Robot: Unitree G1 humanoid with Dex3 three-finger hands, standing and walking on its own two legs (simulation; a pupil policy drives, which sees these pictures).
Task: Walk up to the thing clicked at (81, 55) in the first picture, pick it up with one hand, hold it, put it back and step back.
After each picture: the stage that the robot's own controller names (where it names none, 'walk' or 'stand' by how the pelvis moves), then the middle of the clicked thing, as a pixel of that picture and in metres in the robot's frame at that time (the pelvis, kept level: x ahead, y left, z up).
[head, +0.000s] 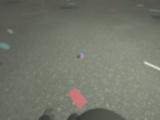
stand; (81, 55) +1.24 +0.21 -0.72
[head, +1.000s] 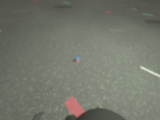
walk; (77, 59) +1.11 +0.20 -0.72
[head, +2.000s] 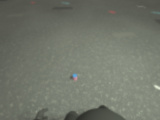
walk; (75, 77) +0.68 +0.23 -0.71
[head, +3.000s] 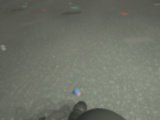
walk; (77, 92) +0.44 +0.25 -0.71
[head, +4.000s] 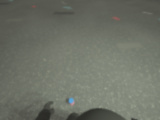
stand; (71, 101) +0.32 +0.22 -0.72
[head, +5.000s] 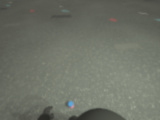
stand; (71, 104) +0.30 +0.24 -0.72
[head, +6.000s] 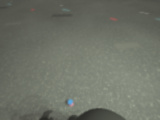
stand; (70, 102) +0.32 +0.25 -0.73
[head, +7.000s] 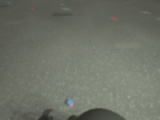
stand; (70, 103) +0.31 +0.25 -0.73
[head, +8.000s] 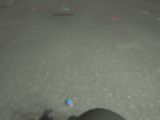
stand; (70, 103) +0.31 +0.25 -0.73
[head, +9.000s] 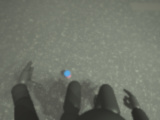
go down; (67, 74) +0.38 +0.23 -0.47
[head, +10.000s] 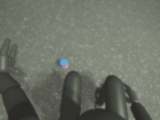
go down; (64, 64) +0.41 +0.24 -0.31
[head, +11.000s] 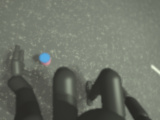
close in; (45, 59) +0.40 +0.27 -0.24
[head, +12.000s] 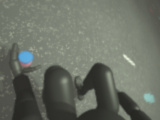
close; (25, 59) +0.39 +0.29 -0.22
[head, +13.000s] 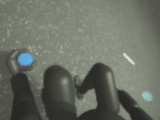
lift; (25, 60) +0.37 +0.28 -0.22
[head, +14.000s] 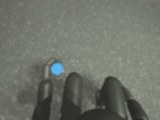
lift; (58, 70) +0.31 +0.24 -0.06
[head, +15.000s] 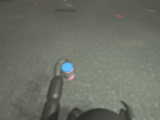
lift; (68, 71) +0.34 +0.17 +0.06
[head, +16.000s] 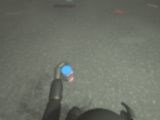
hold; (67, 74) +0.33 +0.17 +0.01
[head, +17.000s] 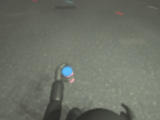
hold; (68, 75) +0.33 +0.17 +0.01
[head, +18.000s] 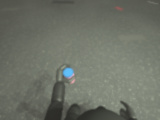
crouch; (69, 76) +0.33 +0.16 -0.02
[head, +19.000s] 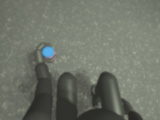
lower; (50, 54) +0.44 +0.25 -0.10
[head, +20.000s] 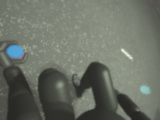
lower; (16, 54) +0.42 +0.30 -0.23
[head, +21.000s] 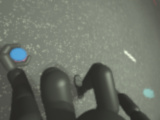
lower; (20, 56) +0.40 +0.30 -0.22
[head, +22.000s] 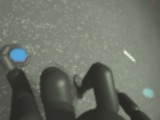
lower; (19, 57) +0.40 +0.30 -0.22
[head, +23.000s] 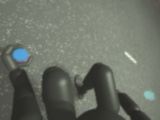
lower; (22, 57) +0.39 +0.30 -0.22
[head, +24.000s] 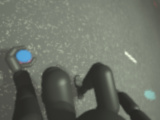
draw back; (24, 58) +0.39 +0.28 -0.22
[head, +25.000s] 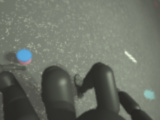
withdraw; (24, 57) +0.39 +0.29 -0.22
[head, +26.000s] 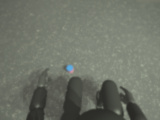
walk; (70, 69) +0.42 +0.22 -0.42
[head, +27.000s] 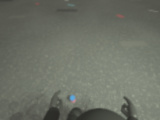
stand; (72, 99) +0.35 +0.20 -0.66
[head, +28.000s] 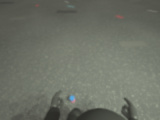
stand; (72, 99) +0.35 +0.21 -0.67
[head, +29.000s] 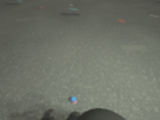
stand; (74, 100) +0.36 +0.19 -0.71
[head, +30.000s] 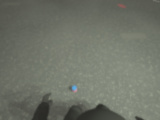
walk; (74, 89) +0.40 +0.17 -0.70
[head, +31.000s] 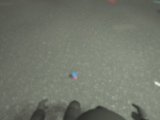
walk; (74, 75) +0.59 +0.22 -0.70
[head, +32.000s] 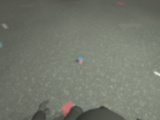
walk; (80, 60) +0.95 +0.22 -0.69
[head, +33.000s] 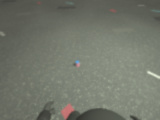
stand; (77, 63) +0.98 +0.25 -0.71
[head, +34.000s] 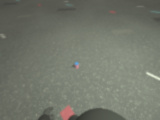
stand; (76, 65) +0.98 +0.27 -0.73
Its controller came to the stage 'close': yes
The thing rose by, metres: 0.72
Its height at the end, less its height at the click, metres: +0.00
